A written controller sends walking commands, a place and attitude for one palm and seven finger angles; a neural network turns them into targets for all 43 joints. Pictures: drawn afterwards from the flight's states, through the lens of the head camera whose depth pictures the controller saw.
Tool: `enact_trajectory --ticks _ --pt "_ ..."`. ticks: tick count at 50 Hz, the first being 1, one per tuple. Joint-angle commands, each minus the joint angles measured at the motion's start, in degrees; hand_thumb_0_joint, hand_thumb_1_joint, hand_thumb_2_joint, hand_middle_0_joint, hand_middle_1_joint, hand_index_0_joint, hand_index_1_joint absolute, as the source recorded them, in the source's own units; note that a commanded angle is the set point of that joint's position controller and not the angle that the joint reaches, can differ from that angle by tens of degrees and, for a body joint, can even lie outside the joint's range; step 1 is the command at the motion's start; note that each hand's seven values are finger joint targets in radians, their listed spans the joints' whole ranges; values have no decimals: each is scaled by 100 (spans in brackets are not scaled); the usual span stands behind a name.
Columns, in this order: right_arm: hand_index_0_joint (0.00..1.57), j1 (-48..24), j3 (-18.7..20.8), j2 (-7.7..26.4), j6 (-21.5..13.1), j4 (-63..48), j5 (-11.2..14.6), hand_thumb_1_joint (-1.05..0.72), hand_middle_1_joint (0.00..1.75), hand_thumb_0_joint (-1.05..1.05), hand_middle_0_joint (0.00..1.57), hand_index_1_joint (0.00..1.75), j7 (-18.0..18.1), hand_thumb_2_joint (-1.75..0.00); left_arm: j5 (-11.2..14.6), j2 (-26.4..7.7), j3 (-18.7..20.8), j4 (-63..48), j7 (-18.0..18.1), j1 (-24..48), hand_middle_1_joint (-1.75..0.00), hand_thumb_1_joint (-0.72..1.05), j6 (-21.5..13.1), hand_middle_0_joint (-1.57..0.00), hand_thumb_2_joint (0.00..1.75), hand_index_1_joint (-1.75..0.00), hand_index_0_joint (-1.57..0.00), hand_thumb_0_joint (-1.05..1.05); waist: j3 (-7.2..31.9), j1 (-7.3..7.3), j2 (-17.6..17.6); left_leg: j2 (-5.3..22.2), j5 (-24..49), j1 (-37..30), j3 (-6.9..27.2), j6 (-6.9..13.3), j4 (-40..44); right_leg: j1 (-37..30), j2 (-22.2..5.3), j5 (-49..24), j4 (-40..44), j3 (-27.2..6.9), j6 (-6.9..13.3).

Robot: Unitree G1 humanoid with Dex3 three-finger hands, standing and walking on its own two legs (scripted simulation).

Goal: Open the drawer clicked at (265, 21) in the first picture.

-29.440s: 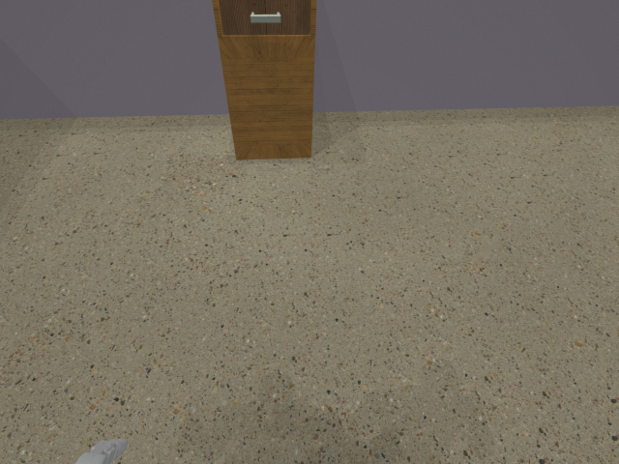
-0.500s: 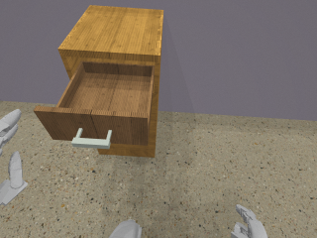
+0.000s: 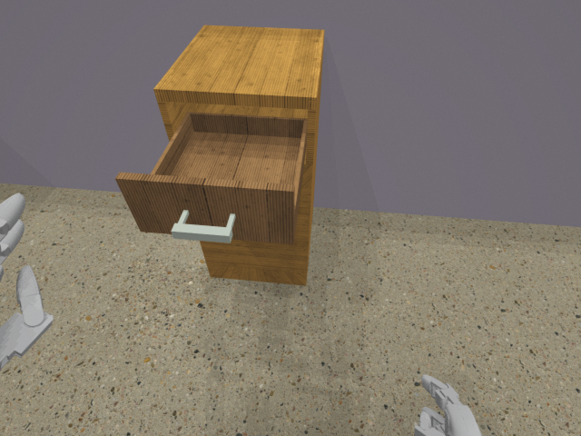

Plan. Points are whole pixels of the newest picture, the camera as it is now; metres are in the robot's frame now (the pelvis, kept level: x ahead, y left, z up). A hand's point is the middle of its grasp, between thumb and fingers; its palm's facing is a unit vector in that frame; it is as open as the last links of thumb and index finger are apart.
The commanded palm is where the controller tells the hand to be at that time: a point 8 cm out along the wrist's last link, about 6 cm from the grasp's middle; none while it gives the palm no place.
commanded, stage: stop stepping back and stand still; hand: left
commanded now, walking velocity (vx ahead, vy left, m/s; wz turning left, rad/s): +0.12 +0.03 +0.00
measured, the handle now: (205, 225) +0.51 +0.21 -0.05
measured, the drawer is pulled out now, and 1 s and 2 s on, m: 0.29 0.29 0.29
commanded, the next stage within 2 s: let the arm hang, fingers relaxed in 0.32 s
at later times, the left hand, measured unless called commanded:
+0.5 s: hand (97, 342) +0.21 +0.24 +0.08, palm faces +0.22 -0.83 -0.52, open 7.4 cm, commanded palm none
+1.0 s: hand out of the picture -0.02 +0.17 -0.16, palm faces +0.06 -0.97 -0.24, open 7.2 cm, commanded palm none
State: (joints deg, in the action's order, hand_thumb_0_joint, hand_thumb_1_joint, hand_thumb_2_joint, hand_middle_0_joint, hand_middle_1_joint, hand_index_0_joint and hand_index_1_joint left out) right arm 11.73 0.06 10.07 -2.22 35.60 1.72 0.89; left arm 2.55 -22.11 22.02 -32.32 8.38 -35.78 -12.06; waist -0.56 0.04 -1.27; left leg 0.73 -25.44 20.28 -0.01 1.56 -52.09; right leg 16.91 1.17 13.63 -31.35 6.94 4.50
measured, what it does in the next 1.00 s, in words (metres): steps on the spot: right foot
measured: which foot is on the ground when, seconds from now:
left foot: down 0.00-1.00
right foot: down 0.00-0.16, up 0.18-0.38, down 0.40-1.00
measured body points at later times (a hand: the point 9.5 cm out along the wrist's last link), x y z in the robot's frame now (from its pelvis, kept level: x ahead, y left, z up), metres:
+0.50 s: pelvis +0.00 +0.00 +0.00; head +0.01 -0.03 +0.45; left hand +0.19 +0.29 +0.11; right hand +0.15 -0.22 -0.12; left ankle +0.01 +0.12 -0.73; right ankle +0.02 -0.09 -0.73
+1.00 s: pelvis +0.00 -0.01 +0.01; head +0.03 -0.02 +0.46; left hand -0.03 +0.22 -0.14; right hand -0.01 -0.23 -0.15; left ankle +0.01 +0.12 -0.73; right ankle +0.02 -0.09 -0.73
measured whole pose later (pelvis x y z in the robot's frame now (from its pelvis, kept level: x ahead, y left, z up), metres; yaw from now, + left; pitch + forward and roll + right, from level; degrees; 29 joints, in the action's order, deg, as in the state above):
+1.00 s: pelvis +0.00 -0.01 +0.01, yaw +1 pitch -2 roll +0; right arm 18.5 0.1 8.7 2.1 59.5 -0.9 1.8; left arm -0.3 -9.9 1.3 60.9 1.5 -19.1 1.2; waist -5.0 0.0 -1.5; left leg 2.8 -12.7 10.8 -2.8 -1.1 -25.9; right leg 10.2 1.5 12.5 -24.5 6.6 3.8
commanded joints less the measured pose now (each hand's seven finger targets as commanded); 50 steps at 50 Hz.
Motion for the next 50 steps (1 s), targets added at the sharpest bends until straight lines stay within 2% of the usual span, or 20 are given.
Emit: enact_trajectory --ticks 1,4,6,8,9,10,13,15,18,20,21,22,25,27,29,33,34,39,45,50 --pt "20 -528 280 760 -238 -883 -80 -90 30 0 20 30 84 -90 -66 -711 286 -664 47 229 -30 90 -164 -20 90 -30 -20 0 142 -251 1095 105 390 283 -86 16 29 375 -1640 1941 2139 -1901 426" --pt "20 -619 222 703 -395 -963 -176 -90 30 0 20 30 238 -90 -173 -835 157 -1612 211 581 -30 90 -210 -20 90 -30 -20 0 173 -156 694 54 309 -800 -348 137 1817 679 -1490 2309 2000 -1481 316" --pt "20 -446 229 787 -537 -996 -218 -90 30 0 20 30 290 -90 -156 -838 115 -2043 273 418 -30 90 -232 -20 90 -30 -20 0 144 -179 -390 3 273 -1232 -174 171 3034 636 -1014 2179 1201 -1247 115" --pt "20 -376 256 878 -661 -1127 -250 -90 30 0 20 30 263 -90 -214 -1062 363 -2600 345 433 -30 90 -352 -20 90 -30 -20 0 68 -48 -2265 1657 -851 -1178 2195 676 4322 1216 -40 1592 -1291 -362 -329" --pt "20 -329 211 718 -725 -1052 -271 -90 30 0 20 30 248 -90 -270 -1229 484 -2680 370 411 -30 90 -355 -20 90 -30 -20 0 302 -72 -1650 1742 31 -855 2062 913 4194 1005 38 1431 -2249 -502 -375" --pt "20 -297 197 611 -812 -996 -187 -90 30 0 20 30 214 -90 -169 -1230 564 -2567 346 400 -30 90 -322 -20 90 -30 -20 0 82 -111 -1445 1674 -108 -547 2046 887 4309 1063 -82 1354 -2584 -669 -401" --pt "20 -265 275 684 -873 -881 -98 -90 30 0 20 30 141 -90 -89 -1039 688 -1933 329 -389 -30 90 -163 -20 90 -30 -20 0 270 -16 -953 1252 1911 -1124 810 612 3565 973 -179 899 -1640 -381 -500" --pt "20 -248 268 738 -790 -828 -89 -90 30 0 20 30 125 -90 -18 -839 616 -1440 275 -519 -30 90 -140 -20 90 -30 -20 0 271 -102 -898 1171 2668 -1001 684 500 3285 434 -49 864 -640 -189 -503" --pt "20 -371 256 839 -658 -863 -73 -90 30 0 20 30 128 -90 24 -710 524 -983 177 -538 -30 90 -104 -20 90 -30 -20 0 168 -108 -662 996 2139 -393 356 287 3009 -693 22 82 760 -88 -503" --pt "20 -427 279 851 -579 -874 -60 -90 30 0 20 30 124 -90 23 -816 564 -806 141 -441 -30 90 -140 -20 90 -30 -20 0 175 -169 85 645 1323 147 212 102 2627 -1311 -361 -548 1162 -766 -351" --pt "20 -239 440 1148 -644 285 -121 -90 30 0 20 30 -257 -90 -639 293 -1485 3496 -623 148 -30 90 748 -20 90 -30 -20 0 459 -190 400 424 1634 482 -210 -134 1270 -884 -1480 -2744 230 -1047 7" --pt "20 294 393 722 -362 292 -97 -90 30 0 20 30 -273 -90 -572 149 -1489 3672 -742 459 -30 90 1063 -20 90 -30 -20 0 946 -343 708 355 1013 -150 -132 -235 1422 -463 -1572 -2568 129 -1331 242" --pt "20 254 300 750 -29 309 -218 -90 30 0 20 30 -193 -90 -483 305 -1619 4187 -786 952 -30 90 1155 -20 90 -30 -20 0 597 -174 1404 258 829 -103 -32 -64 1242 82 -1273 -701 407 -1085 181" --pt "20 123 273 791 130 298 -308 -90 30 0 20 30 -165 -90 -492 218 -1654 4806 -770 1318 -30 90 1178 -20 90 -30 -20 0 153 -127 1992 108 648 22 -26 -12 1265 58 -1295 -757 651 -1188 250" --pt "20 127 262 750 218 494 -336 -90 30 0 20 30 -138 -90 -473 196 -1703 5480 -754 1673 -30 90 1263 -20 90 -30 -20 0 -91 -169 1469 138 1215 -281 41 25 1642 268 -1216 -658 581 -1086 190" --pt "20 103 123 719 242 963 -349 -90 30 0 20 30 -48 -90 -387 266 -1791 6766 -750 1777 -30 90 1311 -20 90 -30 -20 0 -514 -8 -731 549 1570 -209 586 166 2787 74 -580 341 557 -852 -166" --pt "20 171 97 664 230 1084 -345 -90 30 0 20 30 -18 -90 -373 323 -1816 7100 -743 1727 -30 90 1286 -20 90 -30 -20 0 -408 13 -906 571 1456 -78 595 183 2925 -319 -532 144 588 -814 -168" --pt "20 615 109 421 233 1546 -301 -90 30 0 20 30 93 -90 -343 556 -1837 8094 -713 1571 -30 90 1185 -20 90 -30 -20 0 446 -9 -714 425 1558 -734 147 39 2688 -1001 -744 -550 1013 -938 -33" --pt "20 948 99 338 291 2031 -258 -90 30 0 20 30 118 -90 -316 658 -1959 8845 -704 1636 -30 90 1176 -20 90 -30 -20 0 -227 -57 113 475 1508 -819 110 4 2956 -662 -731 -197 1420 -920 -66" --pt "20 1132 65 219 311 2384 -270 -90 30 0 20 30 110 -90 -306 719 -2013 9250 -670 1507 -30 90 1167 -20 90 -30 -20 0 -538 -42 295 452 1354 -895 42 3 3094 -455 -718 284 1655 -975 -93"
